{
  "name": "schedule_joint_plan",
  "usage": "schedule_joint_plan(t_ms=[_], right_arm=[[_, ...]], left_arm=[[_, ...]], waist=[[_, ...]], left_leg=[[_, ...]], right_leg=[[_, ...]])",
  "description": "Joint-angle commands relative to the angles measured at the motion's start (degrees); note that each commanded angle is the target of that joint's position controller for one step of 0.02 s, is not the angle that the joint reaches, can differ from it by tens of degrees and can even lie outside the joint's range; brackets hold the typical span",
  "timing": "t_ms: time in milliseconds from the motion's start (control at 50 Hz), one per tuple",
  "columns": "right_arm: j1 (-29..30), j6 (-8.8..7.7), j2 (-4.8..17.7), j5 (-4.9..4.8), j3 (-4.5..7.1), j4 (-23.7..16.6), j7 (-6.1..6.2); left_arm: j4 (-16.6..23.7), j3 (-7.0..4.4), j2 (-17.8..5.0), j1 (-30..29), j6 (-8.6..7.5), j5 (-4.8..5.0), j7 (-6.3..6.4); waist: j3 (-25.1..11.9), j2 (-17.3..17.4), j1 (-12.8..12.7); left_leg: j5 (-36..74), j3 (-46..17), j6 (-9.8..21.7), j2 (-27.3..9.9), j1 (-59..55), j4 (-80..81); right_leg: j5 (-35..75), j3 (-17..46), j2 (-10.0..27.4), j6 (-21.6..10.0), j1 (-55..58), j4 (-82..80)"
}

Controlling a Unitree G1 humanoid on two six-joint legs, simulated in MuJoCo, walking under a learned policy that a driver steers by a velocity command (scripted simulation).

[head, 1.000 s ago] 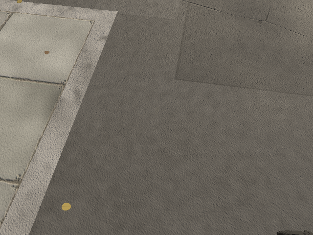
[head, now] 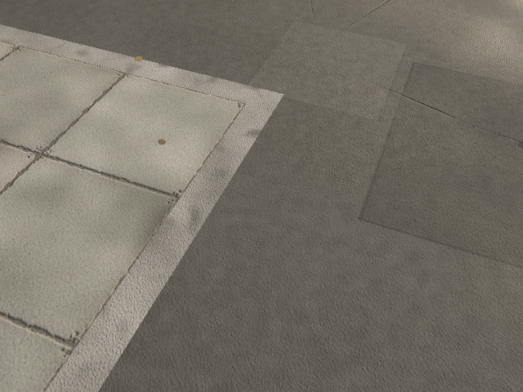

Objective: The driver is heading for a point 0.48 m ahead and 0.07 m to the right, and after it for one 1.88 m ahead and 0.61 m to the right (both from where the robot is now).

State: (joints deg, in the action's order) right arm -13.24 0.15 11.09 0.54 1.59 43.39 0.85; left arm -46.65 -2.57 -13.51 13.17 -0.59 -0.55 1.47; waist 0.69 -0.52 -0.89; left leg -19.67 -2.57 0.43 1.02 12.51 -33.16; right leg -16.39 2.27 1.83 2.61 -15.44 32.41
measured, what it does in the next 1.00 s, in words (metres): walks ahead: left foot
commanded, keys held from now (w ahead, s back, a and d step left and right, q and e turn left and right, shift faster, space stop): w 0.66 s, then e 0.34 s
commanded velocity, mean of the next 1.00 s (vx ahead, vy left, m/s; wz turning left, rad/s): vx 0.33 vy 0.00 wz -0.09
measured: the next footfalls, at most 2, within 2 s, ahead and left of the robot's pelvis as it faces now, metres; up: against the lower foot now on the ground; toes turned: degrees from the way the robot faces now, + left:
left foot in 0.68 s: +0.44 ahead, +0.10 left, +0.00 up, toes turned +1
right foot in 1.20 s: +0.50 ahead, -0.14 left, +0.00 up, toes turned -17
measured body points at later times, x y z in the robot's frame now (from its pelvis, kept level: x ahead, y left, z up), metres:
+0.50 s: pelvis +0.15 -0.04 +0.01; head +0.17 -0.05 +0.46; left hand +0.10 +0.22 -0.11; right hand +0.35 -0.27 -0.08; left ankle +0.31 +0.13 -0.68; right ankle +0.04 -0.13 -0.73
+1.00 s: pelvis +0.38 +0.02 +0.01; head +0.42 +0.01 +0.46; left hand +0.54 +0.28 -0.10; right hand +0.44 -0.26 -0.11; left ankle +0.40 +0.10 -0.73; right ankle +0.47 -0.15 -0.67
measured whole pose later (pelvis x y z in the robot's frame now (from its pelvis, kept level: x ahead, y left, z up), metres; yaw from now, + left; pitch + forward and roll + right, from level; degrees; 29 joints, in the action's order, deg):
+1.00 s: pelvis +0.38 +0.02 +0.01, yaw -8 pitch +1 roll +2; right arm -10.6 -4.0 14.5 1.1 3.1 50.6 0.5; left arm -43.7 -4.3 -16.5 10.7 0.0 0.7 1.3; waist 3.9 -2.4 1.3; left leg -8.8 10.5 4.0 2.2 9.0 -16.9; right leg -9.2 2.1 5.4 2.0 -36.3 51.0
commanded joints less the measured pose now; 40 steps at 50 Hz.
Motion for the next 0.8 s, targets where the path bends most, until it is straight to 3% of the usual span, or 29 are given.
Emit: schedule_joint_plan(t_ms=[20, 60, 100, 140, 160, 180, 200, 220, 240, 260, 280, 320, 380, 460, 520, 580, 620, 640, 660, 680, 700, 720, 740, 760, 780, 800], right_arm=[[-3.49, -0.39, 11.47, -0.77, 3.21, -2.16, 0.43], [-4.67, -1.26, 12.7, -1.32, 3.54, -1.54, 0.67], [-3.68, -2.37, 11.53, -1.66, 3.31, -1.21, 0.68], [1.47, -2.25, 10.94, -2.56, 3.14, -2.0, 0.29], [2.64, -2.12, 10.07, -2.39, 2.95, -2.13, 0.17], [3.89, -2.34, 7.46, -1.8, 2.23, -2.71, 0.16], [4.18, -3.11, 4.1, -1.36, 1.38, -4.98, 0.32], [4.65, -4.09, 7.56, -2.49, 2.36, -6.0, 0.52], [3.41, -4.78, 9.49, -3.33, 2.97, -5.16, 0.17], [2.81, -5.17, 9.2, -3.24, 2.9, -3.99, -0.29], [3.01, -5.46, 8.75, -2.56, 2.98, -3.41, -0.48], [3.98, -5.37, 8.23, -1.72, 3.23, -3.03, -1.21], [6.56, -4.85, 6.21, -1.33, 2.77, -3.6, -1.84], [14.71, -5.15, 4.61, -1.65, 1.72, -6.16, -2.47], [19.01, -5.46, 5.26, -2.04, 1.51, -7.54, -3.21], [20.78, -5.99, 6.7, -2.15, 1.69, -8.67, -3.96], [17.51, -6.16, 8.78, -1.94, 2.51, -8.07, -4.0], [11.95, -6.05, 10.46, -1.88, 3.42, -6.61, -3.65], [1.97, -5.77, 12.79, -1.94, 4.69, -3.58, -3.04], [-8.48, -5.6, 16.8, -0.54, 5.59, -1.66, -2.16], [-9.63, -5.81, 19.45, 0.53, 5.61, -0.64, -2.66], [-8.22, -5.72, 13.57, 0.0, 4.38, -0.95, -2.57], [-2.76, -5.75, 11.32, -0.35, 3.49, -1.29, -2.28], [1.0, -5.96, 9.56, -0.4, 2.87, -1.21, -2.36], [3.65, -6.23, 8.08, -0.13, 2.55, -0.88, -2.61], [5.26, -6.57, 7.37, 0.59, 2.33, -0.4, -2.71]], left_arm=[[3.27, -1.41, -4.64, -2.11, -1.14, 0.85, 0.27], [4.91, -1.55, -4.83, -4.66, -2.84, 1.95, -0.21], [4.88, -1.64, -4.75, -3.86, -4.45, 2.48, -1.19], [2.05, -1.74, -4.31, 2.01, -5.56, 2.45, -2.14], [-0.77, -2.33, -4.87, 7.15, -5.65, 1.81, -2.34], [-2.64, -3.06, -6.75, 12.81, -5.59, 1.25, -2.33], [-3.06, -4.6, -13.74, 18.53, -5.73, 1.29, -2.22], [-2.52, -4.15, -13.51, 18.93, -6.14, 0.61, -2.76], [-1.2, -3.03, -10.19, 14.09, -6.39, 0.67, -2.54], [-0.26, -2.49, -8.28, 11.43, -6.34, 0.71, -2.32], [0.21, -2.27, -8.29, 9.77, -6.18, 0.74, -2.33], [-0.18, -1.27, -5.96, 10.22, -5.65, 0.49, -2.34], [-1.5, -1.18, -6.59, 13.34, -5.07, 0.77, -1.88], [-2.04, -1.3, -8.38, 13.94, -4.35, 0.68, -0.92], [-3.19, -1.44, -8.95, 15.64, -4.28, 1.22, -0.75], [-4.07, -1.86, -9.51, 15.37, -3.89, 1.72, -0.65], [-4.0, -2.37, -10.89, 14.17, -3.48, 1.52, -0.54], [-3.89, -2.59, -11.55, 13.33, -3.09, 1.32, -0.48], [-3.52, -2.31, -10.96, 12.56, -2.68, 1.03, -0.38], [-1.95, -1.29, -8.56, 13.06, -2.64, 0.06, -0.24], [-2.3, 1.26, 0.7, 22.7, -3.55, 0.66, -0.83], [-3.72, -0.62, -6.98, 19.06, -4.49, 2.35, -0.97], [-1.69, -1.66, -9.8, 12.81, -4.57, 3.52, -0.77], [-1.22, -1.68, -9.32, 10.0, -4.38, 2.92, -0.21], [-1.3, -2.12, -8.76, 9.05, -3.72, 2.04, 0.23], [-1.65, -2.28, -7.65, 10.76, -2.65, 1.99, 0.34]], waist=[[3.41, 9.12, 2.66], [7.87, 11.83, 3.39], [7.86, 11.89, 2.44], [4.94, 9.06, -1.6], [2.25, 7.48, -3.66], [0.1, 2.73, -5.54], [-1.8, -14.25, -6.0], [-0.29, -16.45, -6.02], [3.82, -9.77, -3.46], [4.62, -6.36, -2.49], [4.64, -4.22, -1.91], [3.51, -4.42, -1.64], [2.84, -4.16, -2.18], [4.75, -4.36, -3.81], [6.87, -4.57, -4.54], [7.35, -4.67, -3.18], [3.62, -6.01, -0.39], [-0.59, -6.92, 2.86], [-6.81, -6.37, 7.69], [-15.48, 0.21, 10.7], [-25.31, 16.82, 4.82], [-22.91, 10.79, 7.38], [-12.64, 8.26, 5.97], [-8.71, 2.95, 3.83], [-6.03, 2.21, 1.92], [-5.47, 4.1, -0.16]], left_leg=[[-24.8, -15.02, 7.88, -9.64, 3.48, 17.48], [-27.77, -25.53, 12.66, -16.41, 3.92, 22.06], [-20.51, -25.66, 13.44, -18.01, 0.3, 21.43], [-12.23, -17.01, 10.2, -13.55, 4.6, 18.43], [-7.59, -12.43, 8.29, -10.18, 8.48, 14.36], [-2.9, -6.81, 5.56, -6.12, 12.76, 4.4], [-5.23, 2.45, 0.69, 1.86, 23.54, -16.1], [-14.06, -1.91, 0.55, 2.33, 32.04, -27.52], [-10.1, -4.3, 1.88, -1.73, 35.88, -32.99], [-3.98, -3.53, 3.04, -3.81, 36.58, -33.42], [0.9, -2.59, 3.57, -5.26, 36.6, -31.63], [6.99, -1.04, 3.29, -6.78, 33.22, -27.74], [11.83, 1.87, 1.18, -6.13, 32.93, -21.53], [20.99, 3.71, -0.42, -4.63, 27.89, -6.85], [23.84, 4.11, 0.02, -3.61, 24.9, -1.15], [20.98, 3.37, 2.39, -3.32, 24.57, 2.32], [17.35, 4.81, 4.38, -1.11, 17.97, 3.15], [16.28, 6.33, 5.81, 0.84, 10.2, 3.34], [17.37, 6.64, 7.62, 1.41, -3.55, 3.68], [20.81, -7.0, 11.37, -10.67, -23.64, 1.55], [18.09, -35.69, 21.23, -25.95, -39.82, 8.94], [19.37, -36.42, 19.49, -24.49, -34.19, 13.11], [28.26, -24.12, 16.77, -22.87, -24.56, 13.05], [36.86, -16.01, 14.89, -20.28, -16.21, 13.73], [41.45, -10.03, 13.31, -17.72, -9.71, 14.93], [42.59, -5.76, 12.21, -16.2, -4.81, 16.9]], right_leg=[[-9.16, -6.11, -4.23, -1.41, -6.96, 6.8], [-9.99, -3.16, -1.61, -3.95, -13.15, 12.94], [-13.17, -1.38, 0.75, -6.69, -15.65, 12.29], [-4.14, -4.04, -0.72, -8.24, -1.17, -1.31], [3.58, -5.12, -2.79, -7.25, 9.25, -3.93], [2.53, 0.93, 0.71, -7.57, 16.44, -6.37], [-5.14, 23.37, 13.47, -13.64, 23.88, -16.41], [-11.62, 40.08, 20.78, -20.2, 23.28, -22.65], [-13.71, 35.98, 20.35, -19.64, 21.43, -21.99], [-13.09, 29.44, 17.37, -17.41, 20.52, -21.93], [-8.88, 24.5, 15.38, -15.53, 20.02, -22.72], [3.71, 16.14, 12.01, -13.12, 18.93, -23.69], [18.33, 9.01, 10.14, -13.34, 19.06, -23.97], [19.25, 3.76, 8.55, -12.75, 14.27, -25.86], [17.54, 3.16, 10.1, -13.24, 13.71, -26.59], [22.93, 2.92, 12.6, -12.45, 18.65, -24.08], [39.05, 1.96, 12.89, -11.24, 21.44, -18.07], [49.9, 0.81, 11.99, -10.45, 21.57, -11.07], [53.58, -1.05, 9.44, -8.81, 17.24, 0.47], [35.11, -1.51, 5.86, -6.71, 2.4, 19.17], [-16.49, 1.82, -6.1, -3.2, -17.18, 39.41], [-17.52, 8.75, -4.18, -3.28, -20.45, 45.67], [-13.67, 6.55, -1.7, -3.12, -22.58, 45.71], [-9.84, 4.95, 1.19, -2.71, -20.19, 42.91], [-7.93, 4.41, 2.66, -2.28, -17.47, 39.58], [-6.05, 4.45, 3.93, -2.16, -13.13, 37.61]])
Over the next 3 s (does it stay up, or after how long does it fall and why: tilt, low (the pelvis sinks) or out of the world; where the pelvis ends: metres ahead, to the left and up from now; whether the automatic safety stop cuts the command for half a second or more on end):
stays up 0.87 -0.25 -0.01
